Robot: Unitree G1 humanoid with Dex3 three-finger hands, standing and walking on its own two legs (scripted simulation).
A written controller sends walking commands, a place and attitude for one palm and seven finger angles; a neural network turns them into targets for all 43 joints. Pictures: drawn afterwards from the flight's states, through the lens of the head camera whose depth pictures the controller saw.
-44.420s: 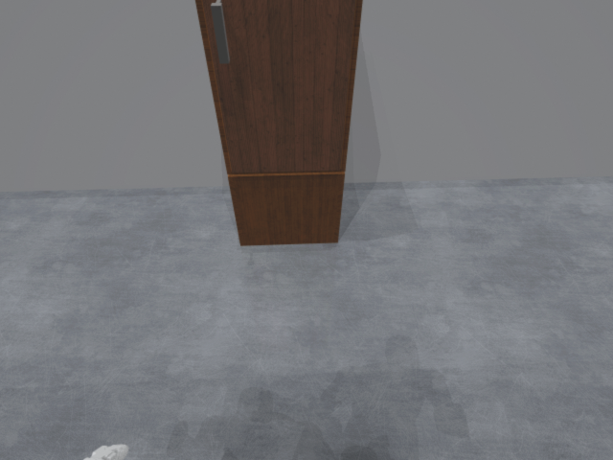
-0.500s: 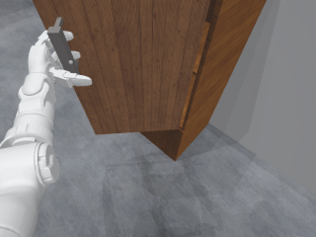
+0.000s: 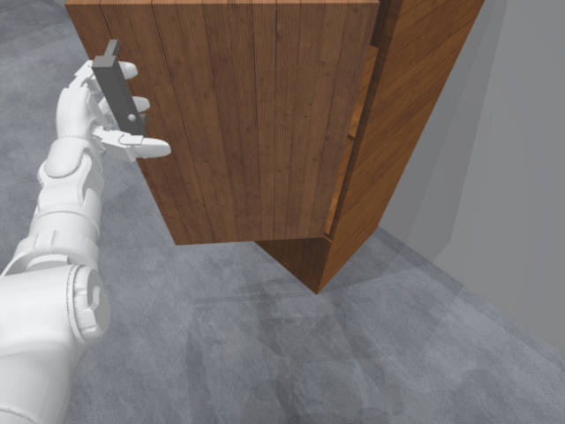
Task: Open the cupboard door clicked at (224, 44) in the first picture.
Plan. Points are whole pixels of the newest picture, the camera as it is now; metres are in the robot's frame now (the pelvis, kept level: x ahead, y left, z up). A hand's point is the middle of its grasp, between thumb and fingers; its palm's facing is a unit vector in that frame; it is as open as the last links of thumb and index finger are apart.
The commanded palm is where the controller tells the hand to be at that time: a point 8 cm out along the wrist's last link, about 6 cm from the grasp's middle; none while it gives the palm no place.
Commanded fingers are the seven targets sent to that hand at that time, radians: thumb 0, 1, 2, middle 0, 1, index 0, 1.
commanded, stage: close the thumb around the handle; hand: left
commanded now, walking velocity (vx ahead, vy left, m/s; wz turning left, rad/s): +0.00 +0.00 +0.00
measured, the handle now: (126, 97) +0.55 +0.20 +0.15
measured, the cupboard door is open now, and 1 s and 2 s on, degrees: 47 51 88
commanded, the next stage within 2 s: pull the door open along its arc in 0.56 s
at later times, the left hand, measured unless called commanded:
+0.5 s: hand (139, 117) +0.51 +0.17 +0.15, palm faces +0.01 -1.00 +0.02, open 5.7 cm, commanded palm +0.48 +0.23 +0.15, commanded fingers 0.00 0.90 0.90 -0.40 -1.35 -0.40 -1.35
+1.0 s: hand (140, 132) +0.47 +0.17 +0.15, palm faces +0.02 -1.00 +0.02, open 5.7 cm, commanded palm +0.41 +0.22 +0.15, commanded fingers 0.00 0.90 0.90 -0.40 -1.35 -0.40 -1.35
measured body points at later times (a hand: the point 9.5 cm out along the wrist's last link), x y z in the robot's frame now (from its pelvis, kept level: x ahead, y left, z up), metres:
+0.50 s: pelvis +0.00 +0.00 +0.00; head +0.07 +0.01 +0.44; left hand +0.50 +0.23 +0.15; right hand +0.00 -0.27 -0.12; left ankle +0.00 +0.10 -0.72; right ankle -0.03 -0.10 -0.72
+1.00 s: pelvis +0.01 +0.01 +0.00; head +0.05 +0.00 +0.45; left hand +0.47 +0.22 +0.15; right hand +0.03 -0.26 -0.12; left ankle +0.00 +0.10 -0.72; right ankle -0.03 -0.10 -0.72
